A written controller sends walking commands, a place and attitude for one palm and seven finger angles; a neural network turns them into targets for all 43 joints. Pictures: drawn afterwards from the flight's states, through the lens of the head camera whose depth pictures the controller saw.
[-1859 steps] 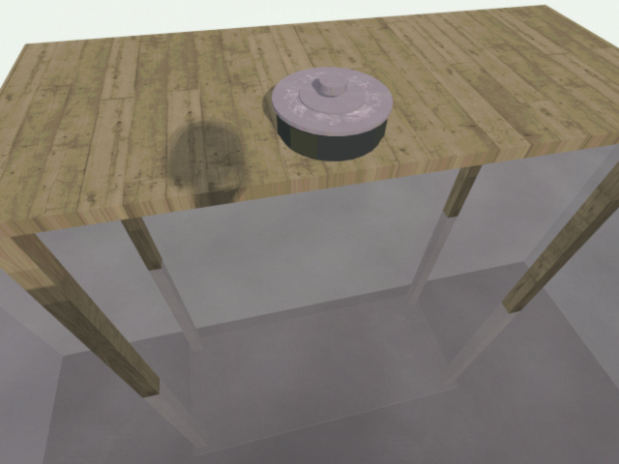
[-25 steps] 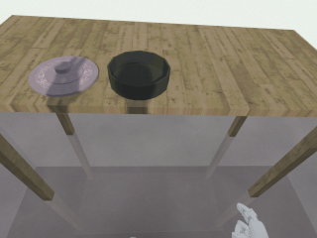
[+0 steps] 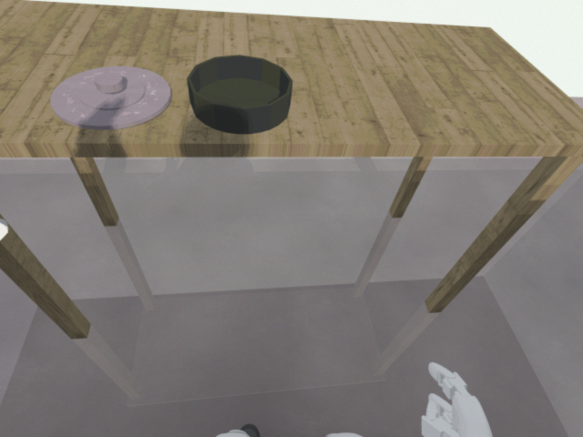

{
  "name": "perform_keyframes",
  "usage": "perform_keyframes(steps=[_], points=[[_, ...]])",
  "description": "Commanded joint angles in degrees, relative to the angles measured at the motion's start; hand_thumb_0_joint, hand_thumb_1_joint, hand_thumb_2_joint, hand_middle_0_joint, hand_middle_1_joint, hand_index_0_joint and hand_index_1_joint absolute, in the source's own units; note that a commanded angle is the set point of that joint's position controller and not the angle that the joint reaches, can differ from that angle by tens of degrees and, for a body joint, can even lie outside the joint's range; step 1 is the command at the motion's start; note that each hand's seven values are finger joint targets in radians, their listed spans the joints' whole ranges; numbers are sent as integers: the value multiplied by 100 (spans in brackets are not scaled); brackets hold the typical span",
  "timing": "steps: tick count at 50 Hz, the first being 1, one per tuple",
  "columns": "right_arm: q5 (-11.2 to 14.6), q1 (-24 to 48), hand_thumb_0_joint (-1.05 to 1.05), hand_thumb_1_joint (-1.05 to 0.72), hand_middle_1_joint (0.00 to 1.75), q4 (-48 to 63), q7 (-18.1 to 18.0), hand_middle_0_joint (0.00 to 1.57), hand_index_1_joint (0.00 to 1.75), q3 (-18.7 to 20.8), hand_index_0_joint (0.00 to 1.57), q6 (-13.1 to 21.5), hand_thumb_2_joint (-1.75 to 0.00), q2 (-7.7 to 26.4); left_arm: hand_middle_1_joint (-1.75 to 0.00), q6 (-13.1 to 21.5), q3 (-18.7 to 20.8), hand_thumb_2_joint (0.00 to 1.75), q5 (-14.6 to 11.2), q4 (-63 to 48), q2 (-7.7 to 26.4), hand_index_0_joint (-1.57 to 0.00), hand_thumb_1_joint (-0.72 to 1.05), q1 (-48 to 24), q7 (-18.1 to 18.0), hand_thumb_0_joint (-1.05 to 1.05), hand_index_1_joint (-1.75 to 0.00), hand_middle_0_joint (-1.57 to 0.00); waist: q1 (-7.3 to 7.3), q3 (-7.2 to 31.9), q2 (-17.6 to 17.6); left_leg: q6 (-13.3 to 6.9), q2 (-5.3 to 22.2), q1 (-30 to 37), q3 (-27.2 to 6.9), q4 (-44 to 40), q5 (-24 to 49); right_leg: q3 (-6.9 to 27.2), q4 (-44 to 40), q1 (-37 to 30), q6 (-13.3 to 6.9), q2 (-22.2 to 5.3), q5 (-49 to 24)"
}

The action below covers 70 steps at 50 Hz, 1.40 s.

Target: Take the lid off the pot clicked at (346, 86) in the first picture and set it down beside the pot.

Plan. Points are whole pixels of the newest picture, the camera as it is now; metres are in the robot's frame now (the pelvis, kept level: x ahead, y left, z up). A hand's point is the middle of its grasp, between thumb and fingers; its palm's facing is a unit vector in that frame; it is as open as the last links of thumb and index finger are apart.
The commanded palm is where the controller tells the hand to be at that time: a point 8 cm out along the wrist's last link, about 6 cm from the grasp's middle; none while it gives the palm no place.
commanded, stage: stop stepping back and stand still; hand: left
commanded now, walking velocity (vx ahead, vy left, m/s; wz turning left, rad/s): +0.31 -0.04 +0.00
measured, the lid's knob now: (109, 82) +0.67 +0.35 +0.12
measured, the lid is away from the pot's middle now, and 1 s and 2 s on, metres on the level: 0.24 0.24 0.24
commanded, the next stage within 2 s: let the arm hang, fingers relaxed in 1.42 s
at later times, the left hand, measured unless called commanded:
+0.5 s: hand out of the picture +0.07 +0.25 +0.28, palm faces +0.50 -0.81 -0.31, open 7.4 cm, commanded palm +0.01 +0.30 +0.30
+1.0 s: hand out of the picture -0.01 +0.18 -0.18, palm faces +0.24 -0.96 -0.15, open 6.9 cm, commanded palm none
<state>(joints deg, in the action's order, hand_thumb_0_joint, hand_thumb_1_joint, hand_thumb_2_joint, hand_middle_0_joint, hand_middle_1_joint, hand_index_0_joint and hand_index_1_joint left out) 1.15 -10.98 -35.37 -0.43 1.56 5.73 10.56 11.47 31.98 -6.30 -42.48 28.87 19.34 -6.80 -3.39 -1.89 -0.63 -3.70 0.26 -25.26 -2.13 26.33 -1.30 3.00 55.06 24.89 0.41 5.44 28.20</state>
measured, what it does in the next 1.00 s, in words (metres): steps on the spot: right foot, then left foot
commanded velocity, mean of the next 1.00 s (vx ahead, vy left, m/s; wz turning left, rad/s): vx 0.12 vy -0.01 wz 0.00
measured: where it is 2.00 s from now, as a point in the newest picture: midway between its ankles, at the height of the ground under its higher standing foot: outside the picture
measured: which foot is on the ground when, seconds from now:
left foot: down 0.00-0.12, up 0.14-0.32, down 0.34-1.00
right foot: up 0.00-0.12, down 0.14-0.34, up 0.36-0.58, down 0.60-1.00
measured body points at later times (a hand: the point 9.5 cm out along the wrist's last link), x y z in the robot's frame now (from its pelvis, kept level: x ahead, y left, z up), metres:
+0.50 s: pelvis -0.11 +0.01 +0.00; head -0.13 +0.04 +0.45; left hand +0.04 +0.29 +0.29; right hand +0.04 -0.20 -0.07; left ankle -0.13 +0.14 -0.73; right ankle -0.09 -0.09 -0.68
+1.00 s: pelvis -0.08 +0.01 -0.02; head -0.07 +0.01 +0.43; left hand -0.02 +0.23 -0.16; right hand +0.01 -0.24 -0.16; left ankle -0.10 +0.14 -0.72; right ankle -0.06 -0.10 -0.73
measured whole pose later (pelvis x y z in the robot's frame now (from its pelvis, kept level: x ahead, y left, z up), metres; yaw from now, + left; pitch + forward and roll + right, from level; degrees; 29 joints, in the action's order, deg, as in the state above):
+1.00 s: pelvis -0.08 +0.01 -0.02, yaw +10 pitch +0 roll +0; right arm -0.9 -15.6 -49.6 -0.7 2.8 -1.4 13.1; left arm -1.9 4.0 -0.9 47.5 5.1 14.5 -1.8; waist -3.4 -1.7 -0.7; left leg 0.5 0.4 -24.0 -2.0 52.6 -28.7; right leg 0.2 44.9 20.2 -0.7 0.7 24.3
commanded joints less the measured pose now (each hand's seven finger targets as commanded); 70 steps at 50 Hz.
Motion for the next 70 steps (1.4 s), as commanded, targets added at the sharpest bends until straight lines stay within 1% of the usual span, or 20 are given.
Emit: perform_keyframes(steps=[1,4,6,7,9,15,19,27,30,31,34,35,37,38,41,43,46,50,56,70], points=[[-4,530,0,-90,30,1284,-86,20,30,67,20,408,-90,579,-30,397,1067,90,-49,-2924,1240,-20,90,598,-342,0,-30,-20,321,1407,-2191,132,1045,-147,-1323,-2381,-4306,-667,-924,-1368,-108,-20,78],[-154,321,0,-90,30,914,-224,20,30,80,20,373,-90,634,-30,254,1070,90,120,-2251,1261,-20,90,521,-367,0,-30,-20,370,1388,-1573,570,400,-328,-488,-1511,-3675,-832,-3330,-2804,-378,-69,-104],[-164,21,0,-90,30,605,-266,20,30,193,20,168,-90,675,-30,255,1150,90,158,-1355,1452,-20,90,89,-335,0,-30,-20,159,1247,876,483,-207,1051,114,2733,-2220,708,-4681,-458,-1040,-1986,-827],[-132,139,0,-90,30,519,-238,20,30,97,20,18,-90,826,-30,184,1037,90,132,-1007,1476,-20,90,-779,-263,0,-30,-20,20,1048,625,460,-221,642,165,4115,-1805,462,-4463,125,-1029,-2299,-1231],[123,267,0,-90,30,634,-326,20,30,187,20,-62,-90,807,-30,52,506,90,113,43,1073,-20,90,-1733,-173,0,-30,-20,-69,-16,1258,389,219,333,-251,4443,-1961,1316,-4888,1600,-860,-2462,2115],[169,508,0,-90,30,806,-522,20,30,-86,20,169,-90,746,-30,-2,-374,90,158,901,556,-20,90,-2242,-162,0,-30,-20,157,-342,-127,-83,187,915,405,19,-3326,271,-3396,292,-649,-1496,1488],[111,242,0,-90,30,1133,-284,20,30,68,20,484,-90,743,-30,279,253,90,44,-1049,951,-20,90,-1653,-137,0,-30,-20,3,175,-1126,-1177,2191,1213,-3293,-1912,-4211,-184,1110,1586,-15,-468,4],[-29,397,0,-90,30,914,-238,20,30,5,20,450,-90,703,-30,412,917,90,220,-1551,1135,-20,90,-249,-333,0,-30,-20,326,696,-1714,-202,1050,-250,-170,-647,-3519,-1098,-2320,-2099,-99,-267,-661],[63,216,0,-90,30,702,-284,20,30,178,20,339,-90,743,-30,340,923,90,216,-373,1352,-20,90,-1062,-333,0,-30,-20,182,826,1359,176,-20,-1202,476,3097,-2803,2730,-4052,-2444,-1225,-2308,-406],[-8,218,0,-90,30,668,-256,20,30,141,20,280,-90,717,-30,373,931,90,176,287,1314,-20,90,-1043,-297,0,-30,-20,195,545,736,269,103,-1191,211,3757,-2862,2959,-4139,-2265,-1390,-2574,-1876],[122,271,0,-90,30,574,-234,20,30,228,20,110,-90,783,-30,388,871,90,147,502,1092,-20,90,-1231,-209,0,-30,-20,180,190,1378,147,436,-405,-134,3030,-2509,1938,-4147,-931,-1167,-2420,-156],[47,-144,0,-90,30,-642,119,20,30,489,20,341,-90,1512,-30,-810,-2080,90,890,4483,-1035,-20,90,-314,449,0,-30,-20,-265,88,680,237,1041,-402,-220,2982,-2916,67,-2822,78,-956,-2762,-1626],[-83,-922,0,-90,30,-733,121,20,30,315,20,-63,-90,892,-30,-1345,-2375,90,906,4663,-1460,-20,90,-49,660,0,-30,-20,-228,321,155,226,391,1164,149,862,-1233,-818,-1397,803,-379,-1466,-514],[-192,-798,0,-90,30,-662,120,20,30,342,20,-199,-90,1109,-30,-1371,-2430,90,896,4924,-1625,-20,90,95,723,0,-30,-20,6,118,-824,-284,1085,854,-1441,17,-1163,-987,-340,1321,-15,-749,278],[-475,-304,0,-90,30,-326,-25,20,30,425,20,-191,-90,1575,-30,-1252,-2473,90,803,5639,-1236,-20,90,-873,727,0,-30,-20,121,118,650,-920,1881,-310,-2983,-566,-1052,186,350,525,44,-713,346],[-439,138,0,-90,30,-374,-81,20,30,289,20,-341,-90,1402,-30,-1237,-2504,90,763,6691,-1040,-20,90,-551,702,0,-30,-20,546,-46,220,-336,1235,-831,-1428,194,-152,-36,-1090,-872,10,-685,-864],[-190,-172,0,-90,30,-677,-67,20,30,222,20,-598,-90,701,-30,-1130,-2670,90,749,7904,-399,-20,90,-477,586,0,-30,-20,284,-75,1441,405,-107,-319,174,2714,-2897,2364,-3598,-565,-714,-2174,-2336],[-213,-545,0,-90,30,-1114,-115,20,30,285,20,-552,-90,522,-30,-988,-2559,90,832,8815,-958,-20,90,-574,444,0,-30,-20,49,621,96,366,160,112,36,2310,-2921,1926,-2974,-1360,-1277,-2045,-4597],[-200,-965,0,-90,30,-1655,-250,20,30,244,20,-533,-90,611,-30,-1121,-2868,90,591,9513,-1401,-20,90,-350,501,0,-30,-20,218,714,-1470,-381,1291,2025,-697,-158,2235,-204,-2006,-845,-84,-552,-1669],[-150,-1007,0,-90,30,-2333,-191,20,30,164,20,-551,-90,236,-30,-1108,-3019,90,653,10313,-1385,-20,90,-383,424,0,-30,-20,237,13,169,101,634,1577,37,-395,-350,179,-3174,-1440,-280,-974,-2649]])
